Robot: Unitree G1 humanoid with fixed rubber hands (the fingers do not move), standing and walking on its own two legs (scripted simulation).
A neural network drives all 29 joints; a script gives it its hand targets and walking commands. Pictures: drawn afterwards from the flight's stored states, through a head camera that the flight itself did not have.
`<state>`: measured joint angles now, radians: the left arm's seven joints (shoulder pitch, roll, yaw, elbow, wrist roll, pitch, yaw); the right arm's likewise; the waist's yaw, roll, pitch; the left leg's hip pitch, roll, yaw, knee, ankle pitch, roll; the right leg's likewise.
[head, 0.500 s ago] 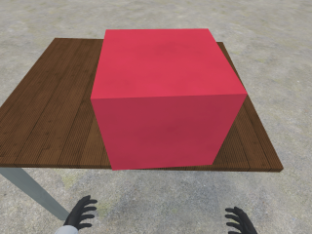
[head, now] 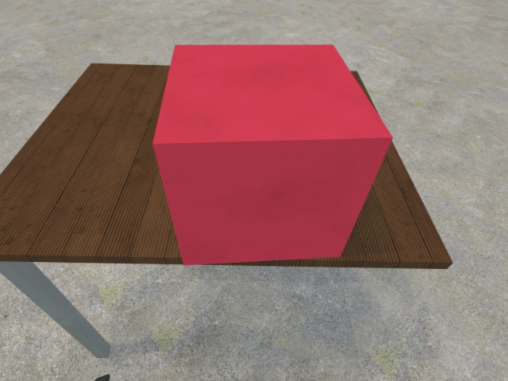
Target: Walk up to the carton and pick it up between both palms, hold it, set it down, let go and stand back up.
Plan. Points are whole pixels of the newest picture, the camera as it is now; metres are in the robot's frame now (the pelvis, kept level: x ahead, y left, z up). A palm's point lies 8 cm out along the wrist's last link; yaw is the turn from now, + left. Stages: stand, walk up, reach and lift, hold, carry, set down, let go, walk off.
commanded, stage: stand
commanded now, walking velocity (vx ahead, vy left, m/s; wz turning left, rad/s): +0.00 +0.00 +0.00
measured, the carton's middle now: (259, 153) +0.48 +0.01 +0.11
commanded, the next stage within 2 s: none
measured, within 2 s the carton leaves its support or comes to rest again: neither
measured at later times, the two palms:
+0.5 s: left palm out of the picture +0.02 +0.28 -0.12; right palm out of the picture +0.03 -0.24 -0.11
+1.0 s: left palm out of the picture +0.05 +0.27 -0.12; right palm out of the picture +0.04 -0.25 -0.12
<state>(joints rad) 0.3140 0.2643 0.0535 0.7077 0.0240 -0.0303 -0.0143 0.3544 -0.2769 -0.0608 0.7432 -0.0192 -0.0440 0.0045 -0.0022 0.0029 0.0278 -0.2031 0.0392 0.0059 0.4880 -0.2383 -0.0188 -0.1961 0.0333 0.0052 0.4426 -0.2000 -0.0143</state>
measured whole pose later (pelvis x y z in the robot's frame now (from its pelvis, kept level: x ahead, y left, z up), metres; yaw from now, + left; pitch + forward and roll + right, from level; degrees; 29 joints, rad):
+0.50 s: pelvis -0.02 +0.02 +0.00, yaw +0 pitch -3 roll +0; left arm 0.38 0.27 0.02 0.78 0.02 -0.03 0.00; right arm 0.39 -0.27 -0.03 0.75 -0.02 -0.02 0.00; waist 0.01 0.00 0.02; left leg -0.25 0.00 0.02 0.51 -0.22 0.01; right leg -0.25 0.00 0.03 0.49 -0.20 0.02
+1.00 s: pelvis +0.00 +0.01 +0.00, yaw +0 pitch -2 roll +0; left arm 0.35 0.26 0.01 0.80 0.01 -0.02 0.01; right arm 0.37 -0.26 -0.01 0.79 -0.01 -0.02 -0.01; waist 0.00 0.00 0.03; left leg -0.22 0.01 0.02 0.50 -0.24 0.00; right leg -0.23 0.01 0.04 0.49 -0.21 0.01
